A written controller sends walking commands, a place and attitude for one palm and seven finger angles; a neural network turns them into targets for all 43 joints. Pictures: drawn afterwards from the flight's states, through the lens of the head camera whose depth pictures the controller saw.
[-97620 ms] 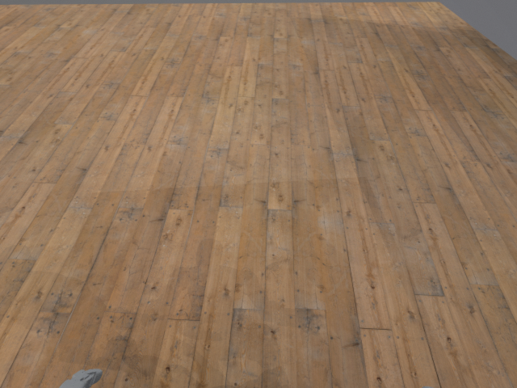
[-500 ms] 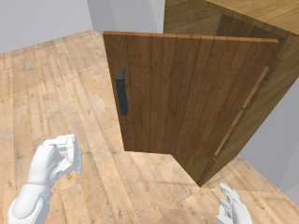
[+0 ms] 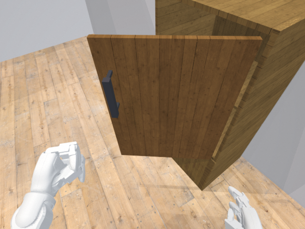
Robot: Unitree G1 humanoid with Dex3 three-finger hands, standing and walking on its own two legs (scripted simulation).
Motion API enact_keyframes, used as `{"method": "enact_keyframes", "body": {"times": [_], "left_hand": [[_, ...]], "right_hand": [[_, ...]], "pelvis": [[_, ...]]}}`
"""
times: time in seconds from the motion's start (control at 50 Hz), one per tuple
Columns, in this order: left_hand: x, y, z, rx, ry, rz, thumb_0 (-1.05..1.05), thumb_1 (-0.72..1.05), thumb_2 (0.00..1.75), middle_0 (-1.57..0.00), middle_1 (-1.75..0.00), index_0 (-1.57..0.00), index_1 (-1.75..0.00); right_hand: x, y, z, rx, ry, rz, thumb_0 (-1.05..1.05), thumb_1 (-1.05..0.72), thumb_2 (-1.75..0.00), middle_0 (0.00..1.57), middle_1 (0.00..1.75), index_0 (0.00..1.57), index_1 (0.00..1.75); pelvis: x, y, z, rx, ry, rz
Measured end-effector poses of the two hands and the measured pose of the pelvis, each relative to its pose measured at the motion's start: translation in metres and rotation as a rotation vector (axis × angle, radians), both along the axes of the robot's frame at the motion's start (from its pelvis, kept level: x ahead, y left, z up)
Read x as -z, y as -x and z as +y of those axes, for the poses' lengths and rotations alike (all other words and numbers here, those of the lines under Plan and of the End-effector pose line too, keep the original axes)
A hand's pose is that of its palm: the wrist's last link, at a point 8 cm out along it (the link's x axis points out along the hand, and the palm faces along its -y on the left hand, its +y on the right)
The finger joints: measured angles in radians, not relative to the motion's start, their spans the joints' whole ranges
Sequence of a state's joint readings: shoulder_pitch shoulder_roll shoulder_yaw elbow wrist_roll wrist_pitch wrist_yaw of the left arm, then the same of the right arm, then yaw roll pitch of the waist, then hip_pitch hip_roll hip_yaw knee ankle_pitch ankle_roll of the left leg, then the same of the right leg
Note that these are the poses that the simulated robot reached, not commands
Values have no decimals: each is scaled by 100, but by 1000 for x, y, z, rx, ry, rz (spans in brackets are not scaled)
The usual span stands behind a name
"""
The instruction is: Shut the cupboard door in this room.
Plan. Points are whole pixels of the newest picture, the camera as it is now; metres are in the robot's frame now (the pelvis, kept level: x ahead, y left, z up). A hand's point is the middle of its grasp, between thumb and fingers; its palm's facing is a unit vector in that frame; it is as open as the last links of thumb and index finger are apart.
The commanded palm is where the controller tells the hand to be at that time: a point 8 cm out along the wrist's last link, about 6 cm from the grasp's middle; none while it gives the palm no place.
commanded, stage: bring the fist close to the handle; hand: left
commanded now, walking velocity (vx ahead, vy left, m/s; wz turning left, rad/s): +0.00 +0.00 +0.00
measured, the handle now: (112, 94) +0.47 +0.17 +0.09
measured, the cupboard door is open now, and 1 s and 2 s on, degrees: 49 49 43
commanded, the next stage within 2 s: push the door shut along its arc in 1.34 s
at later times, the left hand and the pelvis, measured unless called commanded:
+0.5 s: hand (96, 138) +0.31 +0.17 +0.09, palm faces -0.01 -1.00 -0.02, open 3.1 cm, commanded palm +0.29 +0.21 +0.10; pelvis +0.00 +0.01 +0.00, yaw -1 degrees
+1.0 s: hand (120, 115) +0.39 +0.13 +0.09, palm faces -0.02 -1.00 -0.01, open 3.1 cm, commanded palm +0.36 +0.18 +0.10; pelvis +0.00 +0.02 +0.00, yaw -2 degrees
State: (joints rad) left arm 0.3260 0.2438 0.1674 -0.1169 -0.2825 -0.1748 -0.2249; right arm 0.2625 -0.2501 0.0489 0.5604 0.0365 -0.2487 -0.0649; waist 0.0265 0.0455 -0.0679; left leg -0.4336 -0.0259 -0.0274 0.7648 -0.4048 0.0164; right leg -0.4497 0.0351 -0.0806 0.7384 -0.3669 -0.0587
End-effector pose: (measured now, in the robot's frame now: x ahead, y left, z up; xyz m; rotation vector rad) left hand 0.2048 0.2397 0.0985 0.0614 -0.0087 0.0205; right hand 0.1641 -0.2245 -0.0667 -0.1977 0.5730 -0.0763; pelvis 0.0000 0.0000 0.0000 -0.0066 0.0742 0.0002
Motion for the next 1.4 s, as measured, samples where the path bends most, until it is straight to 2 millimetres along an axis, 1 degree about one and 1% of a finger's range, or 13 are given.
{"method": "enact_keyframes", "body": {"times": [0.1,0.22,0.34,0.5,0.68,0.8,0.92,1.02,1.12,1.22,1.32,1.4], "left_hand": [[0,-11,0,-7,2,-15,2,90,90,-130,-150,-130,-150],[0,-37,-7,20,17,-20,2,90,90,-130,-150,-130,-150],[1,-61,-12,36,33,-11,2,90,90,-130,-150,-130,-150],[4,-83,-14,29,44,-7,2,90,90,-130,-150,-130,-150],[4,-115,-35,57,53,-9,2,90,90,-130,-150,-130,-150],[4,-137,-43,49,53,1,2,90,90,-130,-150,-130,-150],[4,-155,-50,40,52,3,2,90,90,-130,-150,-130,-150],[5,-169,-61,41,51,8,2,90,90,-130,-150,-130,-150],[5,-171,-65,37,55,-2,2,90,90,-130,-150,-130,-150],[6,-163,-59,21,46,-9,2,90,90,-130,-150,-130,-150],[6,-155,-51,7,40,-7,2,90,90,-130,-150,-130,-150],[2,-153,-51,15,44,-18,2,90,90,-130,-150,-130,-150]], "right_hand": [[3,-1,-3,-3,1,10,2,-91,-90,20,30,21,30],[5,2,-5,10,3,30,2,-91,-90,20,30,21,30],[5,8,-5,34,3,54,2,-91,-90,20,30,21,30],[9,16,-1,49,6,102,2,-91,-90,20,30,20,30],[16,22,10,50,-4,158,2,-91,-90,20,30,20,30],[20,28,14,63,-18,194,2,-91,-90,20,30,21,30],[25,38,12,78,-19,241,2,-91,-90,20,30,21,30],[30,49,6,95,-17,286,2,-91,-90,20,30,21,30],[31,61,-1,124,-23,315,2,-91,-90,20,30,20,30],[31,67,-7,142,-28,327,2,-91,-90,20,30,20,30],[30,66,-13,138,-17,325,2,-91,-90,20,30,20,30],[29,60,-15,127,-9,306,2,-91,-90,20,30,20,30]], "pelvis": [[1,2,-3,-5,-1,0],[0,2,-3,-1,-3,5],[-2,-1,0,11,-7,11],[-2,-4,8,15,-5,18],[-2,-4,16,16,-3,28],[-2,-5,19,25,-4,35],[-2,-5,19,27,-3,43],[-1,-4,18,30,-5,55],[-2,-5,15,45,-10,59],[-4,-5,11,51,-13,52],[-4,-2,7,42,-11,44],[-4,1,5,34,-10,41]]}}
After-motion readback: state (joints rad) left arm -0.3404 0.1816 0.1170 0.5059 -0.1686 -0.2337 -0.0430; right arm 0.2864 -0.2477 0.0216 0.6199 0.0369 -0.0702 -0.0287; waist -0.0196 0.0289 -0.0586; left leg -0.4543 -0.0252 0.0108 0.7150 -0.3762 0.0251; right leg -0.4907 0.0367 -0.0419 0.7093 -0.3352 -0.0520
